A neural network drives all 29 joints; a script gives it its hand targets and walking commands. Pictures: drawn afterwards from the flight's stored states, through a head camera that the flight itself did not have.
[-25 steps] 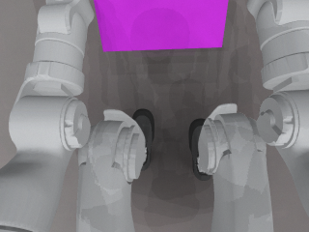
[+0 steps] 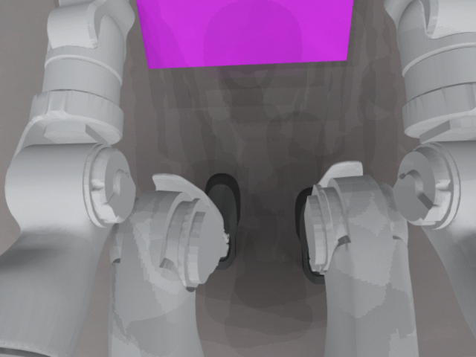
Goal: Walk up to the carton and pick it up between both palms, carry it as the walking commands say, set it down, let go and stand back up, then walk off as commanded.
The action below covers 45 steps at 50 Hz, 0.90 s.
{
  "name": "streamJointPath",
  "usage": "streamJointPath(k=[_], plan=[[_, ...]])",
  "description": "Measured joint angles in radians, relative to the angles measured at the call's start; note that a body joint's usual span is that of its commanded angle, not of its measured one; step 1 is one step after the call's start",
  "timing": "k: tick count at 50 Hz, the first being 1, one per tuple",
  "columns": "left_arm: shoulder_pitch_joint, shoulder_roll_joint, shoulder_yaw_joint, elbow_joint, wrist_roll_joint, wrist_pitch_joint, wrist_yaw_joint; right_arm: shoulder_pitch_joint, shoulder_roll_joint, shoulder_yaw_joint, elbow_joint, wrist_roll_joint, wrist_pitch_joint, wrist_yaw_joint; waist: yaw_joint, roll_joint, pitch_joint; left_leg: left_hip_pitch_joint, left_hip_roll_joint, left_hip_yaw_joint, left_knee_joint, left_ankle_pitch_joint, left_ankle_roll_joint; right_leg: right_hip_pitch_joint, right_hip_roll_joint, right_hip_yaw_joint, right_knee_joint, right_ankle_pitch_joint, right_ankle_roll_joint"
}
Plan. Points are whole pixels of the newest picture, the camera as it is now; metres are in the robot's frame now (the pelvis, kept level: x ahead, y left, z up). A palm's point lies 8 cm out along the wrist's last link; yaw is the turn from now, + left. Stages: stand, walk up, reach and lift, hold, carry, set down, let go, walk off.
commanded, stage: set down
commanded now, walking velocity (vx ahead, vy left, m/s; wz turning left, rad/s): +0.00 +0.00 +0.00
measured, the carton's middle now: out of the picture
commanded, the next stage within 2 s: none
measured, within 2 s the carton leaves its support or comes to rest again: rests again in 1.28 s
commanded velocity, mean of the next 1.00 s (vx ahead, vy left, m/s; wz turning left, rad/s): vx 0.00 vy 0.00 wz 0.00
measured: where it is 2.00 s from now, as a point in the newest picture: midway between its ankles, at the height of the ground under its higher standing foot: (268, 242)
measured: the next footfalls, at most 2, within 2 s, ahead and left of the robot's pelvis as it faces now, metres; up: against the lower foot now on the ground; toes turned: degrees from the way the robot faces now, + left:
none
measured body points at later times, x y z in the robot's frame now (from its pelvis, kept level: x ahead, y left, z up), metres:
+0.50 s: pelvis +0.01 -0.01 -0.01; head +0.38 -0.03 +0.24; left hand +0.58 +0.17 -0.17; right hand +0.57 -0.16 -0.17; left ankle +0.12 +0.09 -0.31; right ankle +0.09 -0.11 -0.31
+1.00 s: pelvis +0.02 -0.01 -0.01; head +0.39 -0.03 +0.23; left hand +0.58 +0.17 -0.18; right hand +0.58 -0.16 -0.18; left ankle +0.12 +0.09 -0.31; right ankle +0.09 -0.11 -0.31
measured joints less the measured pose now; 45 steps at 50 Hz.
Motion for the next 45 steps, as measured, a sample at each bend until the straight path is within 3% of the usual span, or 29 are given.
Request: streamJointPath(k=[23,45], plan=[[0.057,-0.006,0.022,0.042,0.017,-0.045,-0.048,0.079,0.030,-0.018,0.007,-0.018,-0.042,0.034,-0.018,-0.011,-0.083,-0.036,-0.002,-0.002,0.028,-0.036,-0.012,-0.037,-0.002,-0.007,0.032,-0.038,-0.017],[0.035,-0.006,0.049,0.079,0.050,-0.072,-0.077,0.065,0.015,-0.010,0.036,-0.016,-0.077,0.044,-0.012,-0.010,-0.057,-0.026,0.000,-0.001,0.051,-0.054,-0.014,-0.027,0.000,-0.010,0.055,-0.055,-0.022]])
